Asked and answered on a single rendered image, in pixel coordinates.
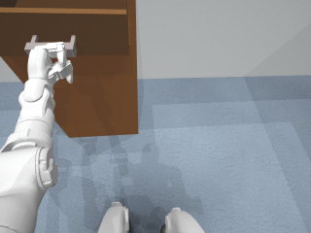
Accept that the left robot hand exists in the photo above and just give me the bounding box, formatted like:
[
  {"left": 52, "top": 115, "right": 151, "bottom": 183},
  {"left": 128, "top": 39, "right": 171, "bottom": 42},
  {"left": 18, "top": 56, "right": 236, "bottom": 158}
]
[{"left": 27, "top": 42, "right": 74, "bottom": 88}]

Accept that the handle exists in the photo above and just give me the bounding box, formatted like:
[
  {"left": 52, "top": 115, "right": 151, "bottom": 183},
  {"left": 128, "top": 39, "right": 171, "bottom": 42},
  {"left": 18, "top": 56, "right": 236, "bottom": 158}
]
[{"left": 24, "top": 35, "right": 77, "bottom": 57}]

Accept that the robot right shin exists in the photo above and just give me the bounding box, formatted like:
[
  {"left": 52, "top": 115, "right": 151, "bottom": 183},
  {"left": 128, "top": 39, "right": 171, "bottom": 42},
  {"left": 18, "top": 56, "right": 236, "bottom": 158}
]
[{"left": 165, "top": 208, "right": 181, "bottom": 233}]

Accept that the left robot upper arm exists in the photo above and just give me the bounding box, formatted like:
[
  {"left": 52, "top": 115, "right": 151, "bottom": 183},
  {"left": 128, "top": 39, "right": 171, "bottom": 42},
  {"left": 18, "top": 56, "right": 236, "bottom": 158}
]
[{"left": 0, "top": 147, "right": 58, "bottom": 233}]

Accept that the right robot thigh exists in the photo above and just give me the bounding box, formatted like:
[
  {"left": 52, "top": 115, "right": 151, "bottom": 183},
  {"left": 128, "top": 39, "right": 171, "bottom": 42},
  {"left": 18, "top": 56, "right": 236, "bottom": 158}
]
[{"left": 165, "top": 211, "right": 205, "bottom": 233}]

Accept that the drawer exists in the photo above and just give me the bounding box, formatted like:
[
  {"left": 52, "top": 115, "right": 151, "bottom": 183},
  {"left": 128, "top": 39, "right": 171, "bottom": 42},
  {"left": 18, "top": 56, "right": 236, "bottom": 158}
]
[{"left": 0, "top": 0, "right": 129, "bottom": 56}]

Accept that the cabinet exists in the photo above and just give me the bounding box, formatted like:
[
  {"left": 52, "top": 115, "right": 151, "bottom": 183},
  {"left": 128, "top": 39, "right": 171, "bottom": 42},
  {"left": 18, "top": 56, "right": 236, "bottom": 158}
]
[{"left": 1, "top": 0, "right": 139, "bottom": 138}]

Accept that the left robot forearm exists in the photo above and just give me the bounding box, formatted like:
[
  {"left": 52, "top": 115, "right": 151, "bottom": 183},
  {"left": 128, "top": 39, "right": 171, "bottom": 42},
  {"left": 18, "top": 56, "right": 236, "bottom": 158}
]
[{"left": 0, "top": 79, "right": 55, "bottom": 153}]

